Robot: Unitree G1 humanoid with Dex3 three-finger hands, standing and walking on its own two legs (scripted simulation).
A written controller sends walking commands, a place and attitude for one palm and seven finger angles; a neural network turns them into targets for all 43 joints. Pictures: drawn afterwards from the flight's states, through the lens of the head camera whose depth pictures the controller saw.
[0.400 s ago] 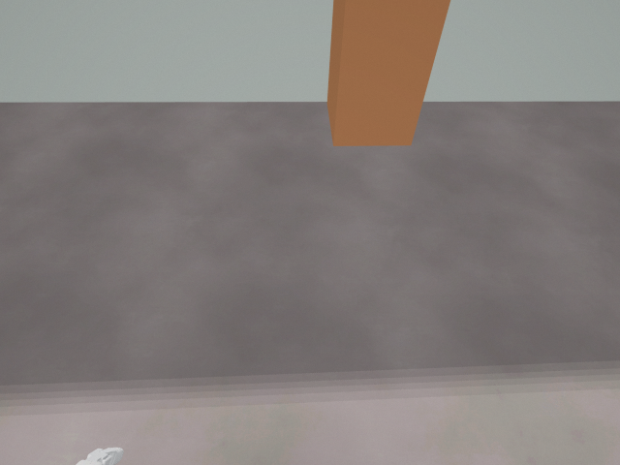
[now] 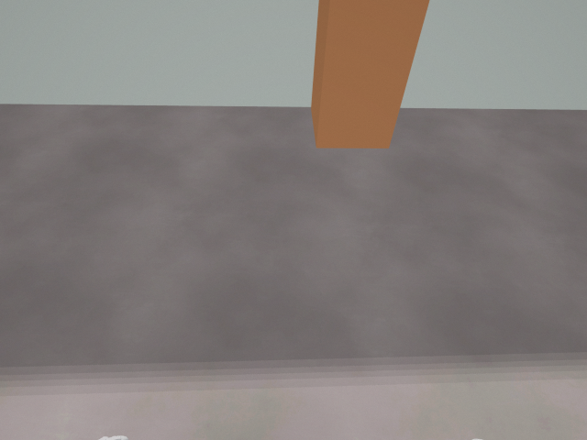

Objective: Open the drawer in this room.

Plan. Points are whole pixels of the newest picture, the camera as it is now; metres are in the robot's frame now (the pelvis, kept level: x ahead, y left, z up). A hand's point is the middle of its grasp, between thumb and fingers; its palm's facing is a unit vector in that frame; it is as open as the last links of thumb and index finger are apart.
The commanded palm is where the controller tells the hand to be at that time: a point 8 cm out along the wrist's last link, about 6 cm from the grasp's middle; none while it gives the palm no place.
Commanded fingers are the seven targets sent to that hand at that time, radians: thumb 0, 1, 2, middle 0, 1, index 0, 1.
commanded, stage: stand and wait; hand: left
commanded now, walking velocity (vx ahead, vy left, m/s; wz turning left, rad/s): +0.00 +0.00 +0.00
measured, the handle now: out of the picture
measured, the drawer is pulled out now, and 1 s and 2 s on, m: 0.00 0.00 0.00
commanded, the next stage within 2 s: turn or walk to find it in 0.50 s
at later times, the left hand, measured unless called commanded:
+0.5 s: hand out of the picture +0.05 +0.24 -0.15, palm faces -0.04 -0.94 -0.34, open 7.3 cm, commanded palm none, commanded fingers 0.00 0.90 0.90 -0.20 -0.30 -0.20 -0.30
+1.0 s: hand out of the picture +0.00 +0.21 -0.18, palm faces +0.11 -0.97 -0.24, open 7.3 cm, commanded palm none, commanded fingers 0.00 0.90 0.90 -0.20 -0.30 -0.20 -0.30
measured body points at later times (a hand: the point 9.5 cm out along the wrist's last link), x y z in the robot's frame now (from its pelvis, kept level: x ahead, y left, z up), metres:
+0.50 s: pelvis -0.02 -0.01 +0.00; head -0.03 -0.01 +0.45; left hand +0.05 +0.29 -0.13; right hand +0.05 -0.30 -0.13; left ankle -0.02 +0.12 -0.74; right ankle -0.02 -0.13 -0.74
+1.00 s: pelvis -0.04 +0.00 -0.01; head -0.01 +0.02 +0.44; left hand -0.01 +0.26 -0.16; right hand +0.02 -0.23 -0.15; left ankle -0.02 +0.12 -0.74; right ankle -0.05 -0.13 -0.70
